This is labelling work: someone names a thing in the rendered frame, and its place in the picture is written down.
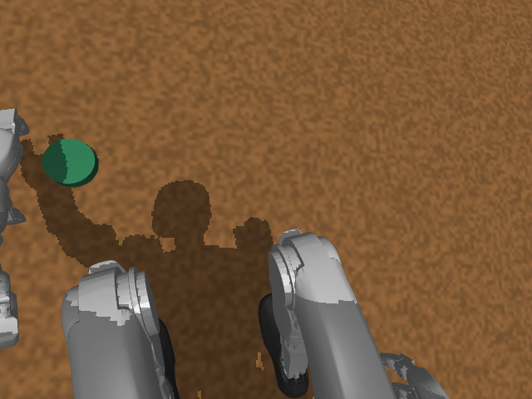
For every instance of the left robot foot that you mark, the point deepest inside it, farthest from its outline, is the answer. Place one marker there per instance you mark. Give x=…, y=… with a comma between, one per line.
x=169, y=360

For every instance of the left robot hand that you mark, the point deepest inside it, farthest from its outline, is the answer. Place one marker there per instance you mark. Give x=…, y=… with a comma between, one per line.
x=11, y=127

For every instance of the left robot arm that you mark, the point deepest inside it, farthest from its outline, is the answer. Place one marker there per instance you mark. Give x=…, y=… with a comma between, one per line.
x=9, y=332

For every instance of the tin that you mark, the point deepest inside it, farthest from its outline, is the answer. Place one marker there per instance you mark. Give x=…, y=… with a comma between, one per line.
x=70, y=162

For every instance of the right robot foot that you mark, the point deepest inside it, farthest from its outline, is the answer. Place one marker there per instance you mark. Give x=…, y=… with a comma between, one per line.
x=293, y=388

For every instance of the right robot hand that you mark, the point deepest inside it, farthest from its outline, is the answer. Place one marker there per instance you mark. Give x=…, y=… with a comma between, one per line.
x=422, y=385

